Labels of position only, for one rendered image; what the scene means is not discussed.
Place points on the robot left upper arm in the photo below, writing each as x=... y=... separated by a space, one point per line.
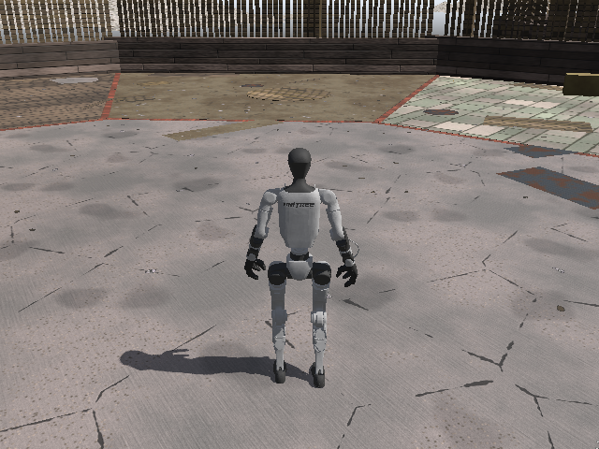
x=269 y=198

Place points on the robot left forearm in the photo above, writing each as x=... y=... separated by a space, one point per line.
x=254 y=247

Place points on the robot right hand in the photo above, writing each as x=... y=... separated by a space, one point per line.
x=351 y=271

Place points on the robot left hand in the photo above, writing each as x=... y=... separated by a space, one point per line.
x=256 y=265

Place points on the robot right forearm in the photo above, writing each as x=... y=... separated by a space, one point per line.
x=345 y=250

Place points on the left robot thigh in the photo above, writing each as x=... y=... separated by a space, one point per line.
x=277 y=283

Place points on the robot right upper arm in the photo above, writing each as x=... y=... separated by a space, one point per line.
x=333 y=212

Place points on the right robot shin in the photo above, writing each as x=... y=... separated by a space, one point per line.
x=319 y=342

